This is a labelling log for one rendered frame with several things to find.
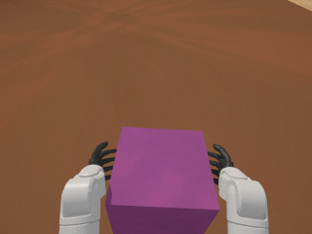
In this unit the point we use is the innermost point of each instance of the robot right hand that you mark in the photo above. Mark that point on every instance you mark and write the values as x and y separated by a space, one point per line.
223 158

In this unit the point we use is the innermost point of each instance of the right robot forearm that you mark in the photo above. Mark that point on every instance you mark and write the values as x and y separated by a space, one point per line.
246 203

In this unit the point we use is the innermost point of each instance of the robot left hand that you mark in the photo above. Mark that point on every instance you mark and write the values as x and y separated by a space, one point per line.
98 155

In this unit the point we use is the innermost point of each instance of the carton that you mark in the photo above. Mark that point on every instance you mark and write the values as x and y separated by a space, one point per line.
161 183

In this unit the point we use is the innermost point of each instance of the left robot forearm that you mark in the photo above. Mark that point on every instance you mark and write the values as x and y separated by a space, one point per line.
80 202

